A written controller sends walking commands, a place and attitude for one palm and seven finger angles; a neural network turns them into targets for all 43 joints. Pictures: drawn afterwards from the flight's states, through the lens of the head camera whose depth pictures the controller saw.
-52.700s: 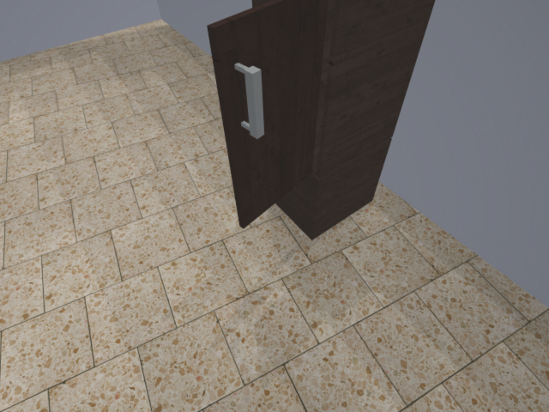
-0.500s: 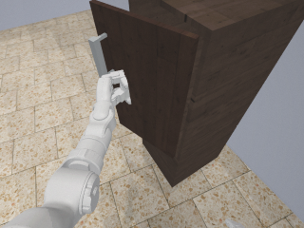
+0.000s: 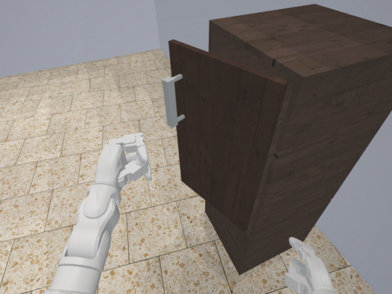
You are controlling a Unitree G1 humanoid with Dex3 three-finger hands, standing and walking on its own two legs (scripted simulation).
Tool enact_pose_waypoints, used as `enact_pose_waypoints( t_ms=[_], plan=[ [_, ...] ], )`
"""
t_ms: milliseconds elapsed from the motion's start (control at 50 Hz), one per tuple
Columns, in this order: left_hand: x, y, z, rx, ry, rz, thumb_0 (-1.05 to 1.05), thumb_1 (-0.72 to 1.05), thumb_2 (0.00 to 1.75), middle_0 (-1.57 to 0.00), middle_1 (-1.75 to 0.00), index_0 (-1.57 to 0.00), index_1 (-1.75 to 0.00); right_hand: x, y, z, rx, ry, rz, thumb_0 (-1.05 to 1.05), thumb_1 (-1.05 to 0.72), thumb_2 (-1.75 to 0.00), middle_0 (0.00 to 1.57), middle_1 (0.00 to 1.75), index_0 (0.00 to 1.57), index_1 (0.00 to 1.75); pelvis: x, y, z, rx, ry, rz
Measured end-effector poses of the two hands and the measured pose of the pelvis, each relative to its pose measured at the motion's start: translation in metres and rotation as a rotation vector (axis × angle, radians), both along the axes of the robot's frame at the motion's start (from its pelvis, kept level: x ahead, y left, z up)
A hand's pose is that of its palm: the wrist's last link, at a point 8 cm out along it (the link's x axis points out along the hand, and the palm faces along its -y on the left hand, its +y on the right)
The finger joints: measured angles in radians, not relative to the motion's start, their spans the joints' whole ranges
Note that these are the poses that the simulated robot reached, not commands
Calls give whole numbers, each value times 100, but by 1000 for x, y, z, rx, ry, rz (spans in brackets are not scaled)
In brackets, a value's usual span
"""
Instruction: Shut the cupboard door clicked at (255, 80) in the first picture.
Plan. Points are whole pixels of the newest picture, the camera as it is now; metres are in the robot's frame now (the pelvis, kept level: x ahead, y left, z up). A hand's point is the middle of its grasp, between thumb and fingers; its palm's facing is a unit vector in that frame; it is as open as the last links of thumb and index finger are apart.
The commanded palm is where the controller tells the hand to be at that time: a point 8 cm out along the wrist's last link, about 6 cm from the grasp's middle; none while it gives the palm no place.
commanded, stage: draw the hand back to the body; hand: left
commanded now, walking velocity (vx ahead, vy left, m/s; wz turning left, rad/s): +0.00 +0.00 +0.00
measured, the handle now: (175, 101) +0.61 +0.11 +0.10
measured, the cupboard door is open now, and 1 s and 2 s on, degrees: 21 21 21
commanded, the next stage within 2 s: step back with the hand held close in 1.02 s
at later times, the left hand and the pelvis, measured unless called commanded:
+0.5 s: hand (62, 201) +0.22 +0.24 +0.15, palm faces +0.34 -0.88 -0.34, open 5.0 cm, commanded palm +0.17 +0.29 +0.17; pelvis +0.00 +0.01 +0.01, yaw +0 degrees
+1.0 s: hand (28, 215) +0.19 +0.27 +0.16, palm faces +0.47 -0.80 -0.37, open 7.4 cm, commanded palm +0.14 +0.31 +0.18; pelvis +0.00 +0.01 +0.01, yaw +1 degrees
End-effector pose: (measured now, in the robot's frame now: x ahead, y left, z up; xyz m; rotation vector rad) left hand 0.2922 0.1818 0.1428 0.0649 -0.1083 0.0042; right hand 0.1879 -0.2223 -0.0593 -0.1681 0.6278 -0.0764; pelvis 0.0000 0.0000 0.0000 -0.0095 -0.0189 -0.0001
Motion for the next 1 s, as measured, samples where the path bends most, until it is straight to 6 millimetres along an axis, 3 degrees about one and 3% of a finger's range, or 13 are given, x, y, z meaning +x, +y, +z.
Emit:
enact_pose_waypoints(
  t_ms=[120, 200, 280, 380, 500, 700, 780, 900, 1000],
  plan=[
    [-34, 24, -3, 95, 9, 82, 1, 90, 90, -113, -132, -113, -131, 11, 22, 9, 8, -8, 52, 1, -90, -90, 20, 30, 20, 30, -1, 2, 6, -1, -28, 4],
    [-56, 44, -1, 143, 18, 152, 1, 89, 90, -103, -121, -104, -120, 5, 30, 1, 10, 41, 75, 1, -90, -90, 20, 30, 20, 30, -1, 5, 8, -4, -42, 9],
    [-74, 62, 13, 194, -13, 218, 1, 89, 90, -93, -110, -93, -109, -6, 34, -10, 13, 90, 80, 1, -90, -90, 20, 30, 20, 30, 1, 8, 10, -7, -54, 13],
    [-91, 78, 27, 243, -46, 278, 1, 89, 90, -79, -95, -80, -94, -17, 32, -21, 20, 138, 62, 1, -90, -90, 20, 30, 20, 30, 3, 12, 10, -7, -60, 13],
    [-111, 100, 25, 287, -14, 344, 1, 89, 90, -63, -77, -63, -76, -24, 21, -22, 9, 153, 23, 1, -90, -90, 20, 30, 20, 30, 4, 11, 10, -9, -57, 5],
    [-157, 135, 46, 393, -45, 499, 1, 89, 90, -36, -47, -37, -47, -11, 7, -11, -30, 77, 13, 1, -90, -90, 20, 30, 20, 30, 6, 10, 10, -14, -62, 9],
    [-163, 137, 45, 378, -55, 534, 1, 89, 90, -28, -39, -29, -38, -3, 10, -9, -34, 54, 37, 1, -90, -90, 20, 30, 20, 30, 3, 11, 9, -12, -64, 19],
    [-155, 129, 32, 329, -31, 508, 1, 89, 90, -23, -33, -23, -32, -1, 17, -6, -28, 46, 55, 1, -90, -90, 20, 30, 20, 30, 0, 8, 10, -8, -58, 19],
    [-150, 125, 36, 340, -45, 482, 1, 89, 90, -21, -31, -22, -31, -3, 20, -5, -19, 38, 53, 1, -90, -90, 20, 30, 20, 30, 4, 7, 10, -11, -61, 12]
  ],
)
